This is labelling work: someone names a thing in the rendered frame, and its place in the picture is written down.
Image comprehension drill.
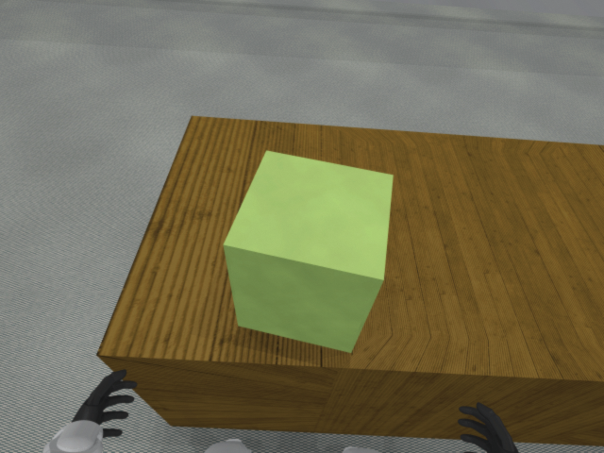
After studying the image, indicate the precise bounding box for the robot left forearm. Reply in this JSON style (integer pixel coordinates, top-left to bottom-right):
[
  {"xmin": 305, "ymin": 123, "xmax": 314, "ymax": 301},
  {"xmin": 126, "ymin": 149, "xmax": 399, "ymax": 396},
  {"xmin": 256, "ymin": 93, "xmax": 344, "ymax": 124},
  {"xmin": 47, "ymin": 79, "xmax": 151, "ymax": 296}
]
[{"xmin": 42, "ymin": 420, "xmax": 103, "ymax": 453}]

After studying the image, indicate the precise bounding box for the carton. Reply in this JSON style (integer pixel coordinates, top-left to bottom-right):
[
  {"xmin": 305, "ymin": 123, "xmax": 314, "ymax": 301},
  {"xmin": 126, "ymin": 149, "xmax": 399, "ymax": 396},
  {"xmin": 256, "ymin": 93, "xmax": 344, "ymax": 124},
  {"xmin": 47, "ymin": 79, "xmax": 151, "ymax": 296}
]
[{"xmin": 223, "ymin": 150, "xmax": 394, "ymax": 353}]

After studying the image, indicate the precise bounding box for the right robot hand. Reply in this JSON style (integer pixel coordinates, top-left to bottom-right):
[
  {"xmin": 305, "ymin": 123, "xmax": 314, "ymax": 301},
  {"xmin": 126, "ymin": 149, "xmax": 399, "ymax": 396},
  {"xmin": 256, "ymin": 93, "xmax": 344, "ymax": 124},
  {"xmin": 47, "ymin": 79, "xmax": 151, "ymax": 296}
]
[{"xmin": 458, "ymin": 402, "xmax": 519, "ymax": 453}]

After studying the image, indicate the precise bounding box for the left robot hand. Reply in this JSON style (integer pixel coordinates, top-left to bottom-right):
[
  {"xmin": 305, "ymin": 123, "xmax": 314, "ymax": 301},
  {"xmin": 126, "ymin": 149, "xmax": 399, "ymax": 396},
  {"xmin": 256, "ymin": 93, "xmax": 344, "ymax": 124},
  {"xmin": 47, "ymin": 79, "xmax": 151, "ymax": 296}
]
[{"xmin": 71, "ymin": 369, "xmax": 137, "ymax": 438}]

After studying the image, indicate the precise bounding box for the pedestal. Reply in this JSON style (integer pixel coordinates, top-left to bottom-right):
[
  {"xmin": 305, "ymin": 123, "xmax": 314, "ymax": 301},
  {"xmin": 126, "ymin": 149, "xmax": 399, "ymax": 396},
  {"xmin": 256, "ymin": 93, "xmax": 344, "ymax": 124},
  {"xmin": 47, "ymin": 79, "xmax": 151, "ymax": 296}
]
[{"xmin": 96, "ymin": 116, "xmax": 604, "ymax": 446}]

